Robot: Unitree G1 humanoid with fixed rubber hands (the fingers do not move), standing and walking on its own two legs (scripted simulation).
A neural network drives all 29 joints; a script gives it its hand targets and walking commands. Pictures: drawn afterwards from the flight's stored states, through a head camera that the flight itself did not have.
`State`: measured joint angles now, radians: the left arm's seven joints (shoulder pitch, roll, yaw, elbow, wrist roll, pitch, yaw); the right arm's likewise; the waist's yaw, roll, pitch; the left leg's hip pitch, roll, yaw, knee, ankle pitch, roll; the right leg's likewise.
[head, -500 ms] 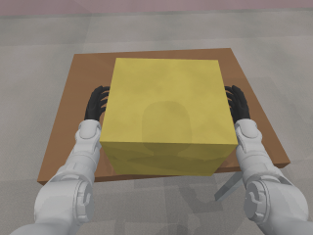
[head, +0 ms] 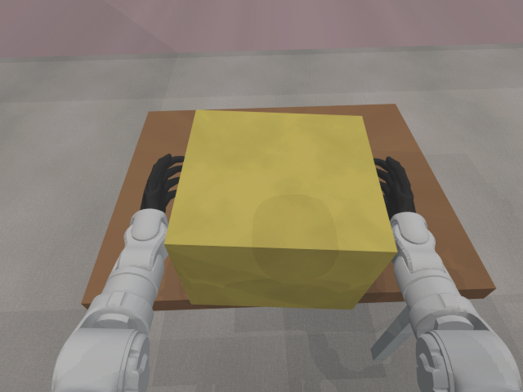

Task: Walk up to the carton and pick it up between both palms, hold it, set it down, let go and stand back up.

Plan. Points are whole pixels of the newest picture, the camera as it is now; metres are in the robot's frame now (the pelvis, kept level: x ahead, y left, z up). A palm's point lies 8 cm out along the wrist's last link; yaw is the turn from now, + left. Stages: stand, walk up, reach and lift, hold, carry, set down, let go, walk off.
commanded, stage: reach and lift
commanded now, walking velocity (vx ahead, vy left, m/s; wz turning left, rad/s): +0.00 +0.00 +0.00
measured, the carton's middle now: (275, 211) +0.42 -0.02 +0.02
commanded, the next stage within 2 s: none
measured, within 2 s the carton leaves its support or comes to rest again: neither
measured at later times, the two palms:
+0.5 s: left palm (139, 185) +0.39 +0.18 +0.13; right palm (402, 187) +0.37 -0.21 +0.12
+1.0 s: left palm (114, 184) +0.35 +0.20 +0.17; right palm (405, 176) +0.36 -0.19 +0.16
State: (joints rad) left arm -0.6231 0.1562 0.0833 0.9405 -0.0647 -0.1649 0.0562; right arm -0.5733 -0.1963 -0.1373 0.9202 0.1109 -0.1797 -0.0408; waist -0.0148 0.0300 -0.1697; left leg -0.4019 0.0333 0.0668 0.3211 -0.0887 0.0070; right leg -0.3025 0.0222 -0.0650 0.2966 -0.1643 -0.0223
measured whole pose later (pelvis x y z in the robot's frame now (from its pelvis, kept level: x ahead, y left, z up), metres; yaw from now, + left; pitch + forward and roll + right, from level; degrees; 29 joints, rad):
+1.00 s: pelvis +0.00 +0.00 +0.00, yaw +1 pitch -3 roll +0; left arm -0.48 0.12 0.25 0.16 0.11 0.54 -0.04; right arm -0.56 -0.18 -0.07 0.54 0.21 0.26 -0.08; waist -0.06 -0.05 -0.05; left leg -0.12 0.01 0.06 0.27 -0.10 0.01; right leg -0.02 0.01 -0.07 0.25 -0.18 -0.02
